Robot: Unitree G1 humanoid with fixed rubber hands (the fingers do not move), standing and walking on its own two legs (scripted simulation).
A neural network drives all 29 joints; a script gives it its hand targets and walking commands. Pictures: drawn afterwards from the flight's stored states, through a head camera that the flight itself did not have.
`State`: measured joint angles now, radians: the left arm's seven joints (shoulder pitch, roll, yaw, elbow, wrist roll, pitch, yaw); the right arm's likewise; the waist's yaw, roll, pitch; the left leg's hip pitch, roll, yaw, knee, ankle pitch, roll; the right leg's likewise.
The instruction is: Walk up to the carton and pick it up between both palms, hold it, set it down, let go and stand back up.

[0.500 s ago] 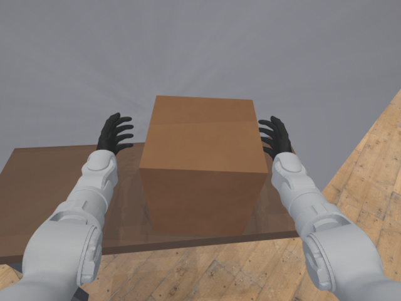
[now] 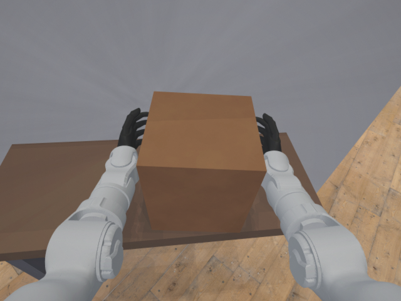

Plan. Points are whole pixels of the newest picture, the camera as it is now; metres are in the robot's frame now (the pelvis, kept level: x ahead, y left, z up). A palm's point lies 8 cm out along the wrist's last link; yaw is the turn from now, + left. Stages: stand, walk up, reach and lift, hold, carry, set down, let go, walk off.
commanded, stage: reach and lift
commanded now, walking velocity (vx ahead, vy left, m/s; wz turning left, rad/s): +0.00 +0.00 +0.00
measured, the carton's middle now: (199, 166) +0.41 +0.01 +0.04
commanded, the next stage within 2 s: none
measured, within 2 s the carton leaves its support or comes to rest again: leaves its support in 1.54 s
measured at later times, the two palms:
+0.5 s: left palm (126, 146) +0.42 +0.16 +0.09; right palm (269, 151) +0.41 -0.14 +0.09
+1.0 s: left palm (124, 152) +0.40 +0.16 +0.09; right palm (272, 158) +0.39 -0.14 +0.10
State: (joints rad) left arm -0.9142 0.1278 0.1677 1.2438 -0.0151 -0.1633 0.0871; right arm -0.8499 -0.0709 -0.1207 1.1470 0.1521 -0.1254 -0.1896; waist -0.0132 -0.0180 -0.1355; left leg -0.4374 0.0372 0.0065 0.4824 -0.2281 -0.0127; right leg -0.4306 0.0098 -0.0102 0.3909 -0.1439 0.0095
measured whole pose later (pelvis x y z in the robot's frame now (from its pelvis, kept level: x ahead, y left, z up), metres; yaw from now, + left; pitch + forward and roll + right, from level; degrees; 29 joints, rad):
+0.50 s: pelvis +0.00 +0.00 +0.01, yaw -1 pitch +7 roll -1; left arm -0.87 0.08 0.31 1.13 0.15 -0.11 0.08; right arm -0.82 -0.01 -0.33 1.08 -0.07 -0.11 -0.15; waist 0.00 -0.03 -0.07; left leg -0.33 0.04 0.03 0.42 -0.21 -0.01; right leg -0.33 0.01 0.00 0.33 -0.12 0.01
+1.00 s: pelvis +0.01 +0.01 +0.01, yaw +1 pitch -2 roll -1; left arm -0.68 -0.07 0.45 0.75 0.36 0.03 -0.03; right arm -0.64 0.11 -0.50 0.83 -0.31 -0.14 -0.04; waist -0.01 -0.05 0.05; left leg -0.10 0.02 0.03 0.32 -0.20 0.00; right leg -0.09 -0.01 -0.02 0.24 -0.12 0.02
